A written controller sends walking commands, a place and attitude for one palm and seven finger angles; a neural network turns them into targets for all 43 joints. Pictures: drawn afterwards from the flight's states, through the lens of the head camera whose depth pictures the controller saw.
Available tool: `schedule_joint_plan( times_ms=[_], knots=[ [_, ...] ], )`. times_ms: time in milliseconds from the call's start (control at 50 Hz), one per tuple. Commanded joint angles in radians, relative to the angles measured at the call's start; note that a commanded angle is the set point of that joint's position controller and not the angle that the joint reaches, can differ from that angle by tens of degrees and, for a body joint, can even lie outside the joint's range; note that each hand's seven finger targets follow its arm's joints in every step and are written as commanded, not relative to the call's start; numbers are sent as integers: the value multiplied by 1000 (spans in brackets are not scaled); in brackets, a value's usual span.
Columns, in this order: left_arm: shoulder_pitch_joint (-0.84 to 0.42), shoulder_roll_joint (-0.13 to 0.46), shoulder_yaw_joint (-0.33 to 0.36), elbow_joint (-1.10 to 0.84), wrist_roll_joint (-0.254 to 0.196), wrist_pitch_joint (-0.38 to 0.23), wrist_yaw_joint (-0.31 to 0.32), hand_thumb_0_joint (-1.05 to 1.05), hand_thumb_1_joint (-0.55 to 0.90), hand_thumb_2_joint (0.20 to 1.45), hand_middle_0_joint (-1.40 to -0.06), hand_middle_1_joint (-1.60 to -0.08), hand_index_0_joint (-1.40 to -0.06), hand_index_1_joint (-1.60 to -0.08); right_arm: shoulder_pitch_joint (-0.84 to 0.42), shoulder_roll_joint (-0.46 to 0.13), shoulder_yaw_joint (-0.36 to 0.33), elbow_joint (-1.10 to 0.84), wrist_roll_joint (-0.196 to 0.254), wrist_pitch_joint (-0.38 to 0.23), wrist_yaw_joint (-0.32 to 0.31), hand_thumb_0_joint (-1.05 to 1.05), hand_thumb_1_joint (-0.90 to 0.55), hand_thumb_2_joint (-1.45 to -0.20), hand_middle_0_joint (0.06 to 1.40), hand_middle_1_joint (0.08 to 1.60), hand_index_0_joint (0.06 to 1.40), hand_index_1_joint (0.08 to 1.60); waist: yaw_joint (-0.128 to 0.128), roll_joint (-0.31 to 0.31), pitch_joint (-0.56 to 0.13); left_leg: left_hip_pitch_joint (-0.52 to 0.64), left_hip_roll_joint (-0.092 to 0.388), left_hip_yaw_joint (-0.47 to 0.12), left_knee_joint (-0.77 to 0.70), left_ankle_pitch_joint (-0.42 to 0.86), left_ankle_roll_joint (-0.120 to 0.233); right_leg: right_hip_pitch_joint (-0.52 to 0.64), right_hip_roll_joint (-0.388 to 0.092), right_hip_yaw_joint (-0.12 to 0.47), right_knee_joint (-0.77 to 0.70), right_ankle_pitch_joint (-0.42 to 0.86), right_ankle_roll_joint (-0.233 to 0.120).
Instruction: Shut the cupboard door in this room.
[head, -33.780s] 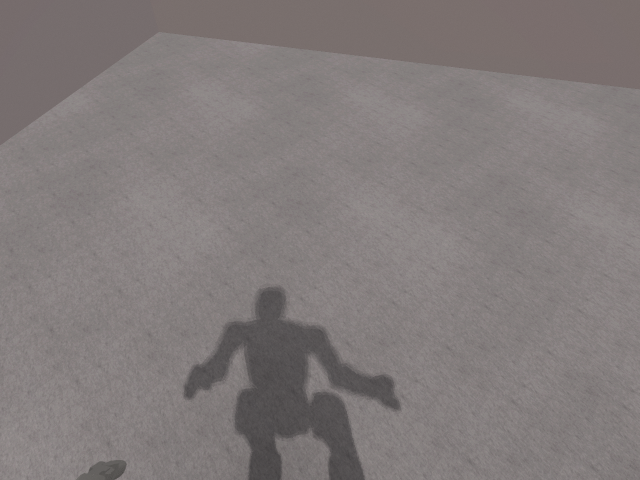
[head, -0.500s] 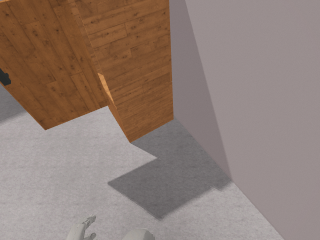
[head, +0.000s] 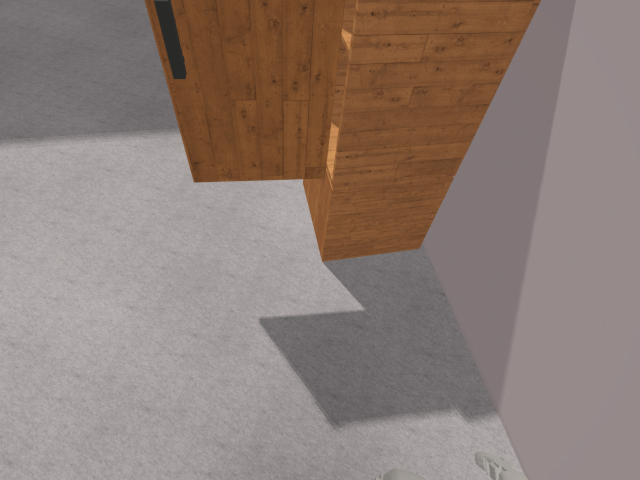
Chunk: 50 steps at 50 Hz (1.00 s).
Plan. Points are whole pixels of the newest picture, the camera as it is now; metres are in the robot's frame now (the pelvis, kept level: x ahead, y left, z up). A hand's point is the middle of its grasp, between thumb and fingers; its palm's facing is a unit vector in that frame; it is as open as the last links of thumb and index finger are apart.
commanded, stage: take the last steps up to it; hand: left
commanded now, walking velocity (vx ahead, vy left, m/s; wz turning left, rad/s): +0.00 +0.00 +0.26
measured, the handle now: (172, 34) +0.81 +0.38 +0.09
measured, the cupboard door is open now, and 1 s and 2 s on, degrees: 85 85 85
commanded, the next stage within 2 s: come to a stop and stand still in 1.16 s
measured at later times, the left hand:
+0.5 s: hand out of the picture +0.09 +0.15 -0.15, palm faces +0.15 -0.96 -0.25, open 7.3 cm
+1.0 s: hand out of the picture +0.03 +0.14 -0.17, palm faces +0.31 -0.94 -0.16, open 7.4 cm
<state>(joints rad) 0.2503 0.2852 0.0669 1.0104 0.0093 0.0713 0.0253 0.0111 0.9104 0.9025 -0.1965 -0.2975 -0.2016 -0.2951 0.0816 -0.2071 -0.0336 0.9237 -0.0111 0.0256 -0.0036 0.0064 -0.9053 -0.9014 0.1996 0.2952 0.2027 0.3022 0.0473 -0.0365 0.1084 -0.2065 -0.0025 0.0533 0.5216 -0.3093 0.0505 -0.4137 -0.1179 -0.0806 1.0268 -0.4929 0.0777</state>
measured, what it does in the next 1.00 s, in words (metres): walks ahead: right foot, then left foot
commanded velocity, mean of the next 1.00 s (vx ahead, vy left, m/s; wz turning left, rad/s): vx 0.27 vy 0.05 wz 0.10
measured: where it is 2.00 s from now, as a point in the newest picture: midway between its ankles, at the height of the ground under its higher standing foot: (278, 422)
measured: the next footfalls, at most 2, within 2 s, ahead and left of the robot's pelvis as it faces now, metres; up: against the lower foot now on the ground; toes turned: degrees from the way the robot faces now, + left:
right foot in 0.40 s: +0.06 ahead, -0.12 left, +0.00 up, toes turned -1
left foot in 0.96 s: +0.26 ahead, +0.15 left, +0.00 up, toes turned +17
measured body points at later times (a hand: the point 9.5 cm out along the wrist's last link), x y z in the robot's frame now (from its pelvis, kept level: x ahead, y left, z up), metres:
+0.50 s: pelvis +0.04 -0.04 +0.00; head +0.04 -0.07 +0.45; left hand +0.08 +0.20 -0.13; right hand +0.02 -0.28 -0.17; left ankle -0.01 +0.09 -0.68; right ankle +0.02 -0.12 -0.74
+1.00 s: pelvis +0.20 +0.04 -0.02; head +0.25 +0.04 +0.43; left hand +0.02 +0.19 -0.15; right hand +0.37 -0.15 -0.16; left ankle +0.23 +0.14 -0.74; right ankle +0.04 -0.11 -0.69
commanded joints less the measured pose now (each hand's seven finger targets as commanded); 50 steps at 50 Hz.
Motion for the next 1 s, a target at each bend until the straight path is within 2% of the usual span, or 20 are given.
schedule_joint_plan(
  times_ms=[0, 100, 220, 280, 340, 360, 380, 400, 420, 460, 520, 600, 720, 820, 860, 880, 900, 920, 940, 980],
  knots=[
    [-10, 53, 5, -57, 2, -38, -9, 0, 900, 900, -200, -300, -200, -300, 79, -178, -42, -15, 3, -25, -19, 0, -900, -900, 200, 300, 200, 300, -44, 163, -130, 170, 236, -167, -178, 737, 86, -97, -1, 54, 96, 97, 15],
    [-26, 38, -1, -54, 2, -38, -5, 0, 900, 900, -200, -300, -200, -300, 130, -154, -40, 11, 1, -32, -21, 0, -900, -900, 200, 300, 200, 300, -51, 164, -123, 181, 234, -210, -206, 662, 107, -83, 5, 62, 24, 106, 26],
    [-129, 1, -12, -94, 13, -59, -28, 0, 900, 900, -200, -300, -200, -300, 223, -143, -52, 49, -13, -44, -19, 0, -900, -900, 200, 300, 200, 300, -94, 159, -62, 146, 252, -351, -295, 105, 154, -92, 27, 37, -162, 44, -5],
    [-116, -24, -20, -94, 12, -74, -37, 0, 900, 900, -200, -300, -200, -300, 223, -143, -49, 62, -15, -48, -19, 0, -900, -900, 200, 300, 200, 300, -81, 179, -60, 87, 229, -360, -294, -5, 145, 8, 49, 10, -322, 43, -26],
    [34, -29, -16, -35, 12, -95, -36, 0, 900, 900, -200, -300, -200, -300, 199, -117, -39, 81, -7, -52, -19, 0, -900, -900, 200, 300, 200, 300, -4, 107, -84, -94, 148, -290, -160, -81, 81, 330, 71, -13, -604, 196, -40],
    [102, 18, -5, -6, 19, -106, -27, 0, 900, 900, -200, -300, -200, -300, 208, -71, -31, 82, -1, -58, -16, 0, -900, -900, 200, 300, 200, 300, 23, -16, -90, -257, 67, -212, -7, -139, 33, 503, -29, 109, -695, 124, -68],
    [188, 104, 14, 8, 27, -111, -17, 0, 900, 900, -200, -300, -200, -300, 198, -19, -19, 50, 5, -63, -10, 0, -900, -900, 200, 300, 200, 300, 55, -263, -82, -447, -51, -61, 245, -239, -22, 587, -282, 434, -834, -36, -161],
    [228, 134, 25, 9, 10, -110, -9, 0, 900, 900, -200, -300, -200, -300, 139, -95, -35, 23, -10, -48, -2, 0, -900, -900, 200, 300, 200, 300, 80, -235, -33, -486, -6, -97, 407, -265, -30, 468, -382, 568, -915, -166, -217],
    [194, 105, 21, 8, 7, -114, -6, 0, 900, 900, -200, -300, -200, -300, 105, -97, -43, 31, -15, -45, 5, 0, -900, -900, 200, 300, 200, 300, 59, -169, 45, -494, 26, -127, 517, -174, -26, 355, -359, 576, -944, -233, -227],
    [92, 16, -3, -6, 7, -127, -7, 0, 900, 900, -200, -300, -200, -300, 170, -65, -48, 78, -17, -37, 19, 0, -900, -900, 200, 300, 200, 300, -19, -53, 99, -459, 66, -113, 576, 7, -38, 260, -258, 349, -923, -77, -176],
    [136, -47, -18, 11, 3, -147, -7, 0, 900, 900, -200, -300, -200, -300, 255, -17, -42, 122, -17, -29, 22, 0, -900, -900, 200, 300, 200, 300, -40, -79, 30, -430, 68, -71, 591, 129, -72, 329, -159, 106, -871, 332, -121],
    [226, -51, -30, 61, 6, -160, -3, 0, 900, 900, -200, -300, -200, -300, 195, -5, -39, 104, -11, -20, 26, 0, -900, -900, 200, 300, 200, 300, -26, -103, 39, -465, 84, -38, 549, 155, -90, 363, -163, 54, -840, 618, -128],
    [304, -38, -28, 108, 12, -165, 7, 0, 900, 900, -200, -300, -200, -300, 45, -1, -24, 59, -10, -28, 39, 0, -900, -900, 200, 300, 200, 300, -2, -112, 65, -492, 94, 13, 395, 166, -83, 418, -182, 33, -826, 702, -173],
    [330, -22, -21, 136, 17, -151, 13, 0, 900, 900, -200, -300, -200, -300, -60, 12, -8, 16, -7, -46, 45, 0, -900, -900, 200, 300, 200, 300, 14, -142, 57, -361, 51, 67, 181, 97, -34, 451, -188, 7, -772, 823, -182],
    [303, 0, -15, 135, 15, -148, 12, 0, 900, 900, -200, -300, -200, -300, 13, -2, -10, 35, -9, -58, 34, 0, -900, -900, 200, 300, 200, 300, -31, -146, -6, -210, -4, 106, 101, 45, -5, 460, -180, -26, -635, 1029, -175],
    [287, 3, -15, 131, 11, -148, 12, 0, 900, 900, -200, -300, -200, -300, 124, -19, -16, 67, -13, -66, 21, 0, -900, -900, 200, 300, 200, 300, -84, -132, -73, -41, -34, 115, 23, 101, 9, 415, -158, -49, -491, 1092, -153],
    [267, -3, -16, 126, 7, -148, 9, 0, 900, 900, -200, -300, -200, -300, 279, -71, -29, 113, -16, -73, 9, 0, -900, -900, 200, 300, 200, 300, -152, -59, -175, 208, 10, 73, -34, 194, 24, 297, -133, -62, -282, 945, -125],
    [316, -53, -20, 107, -7, -147, -1, 0, 900, 900, -200, -300, -200, -300, 393, -180, -54, 133, -28, -80, -5, 0, -900, -900, 200, 300, 200, 300, -172, 146, -326, 487, 263, -222, -16, 387, 117, 44, -3, -106, -16, 465, -84],
    [279, -96, -30, 76, -8, -153, -4, 0, 900, 900, -200, -300, -200, -300, 453, -238, -68, 149, -10, -72, -11, 0, -900, -900, 200, 300, 200, 300, -172, 241, -349, 523, 433, -435, -89, 620, 213, -111, 76, -33, 223, -88, -90],
    [158, -92, -25, 59, -3, -142, 2, 0, 900, 900, -200, -300, -200, -300, 326, -176, -63, 121, -1, -83, -20, 0, -900, -900, 200, 300, 200, 300, -139, 135, -221, 328, 435, -362, -174, 462, 217, -226, 3, 70, 343, -9, -98]
  ],
)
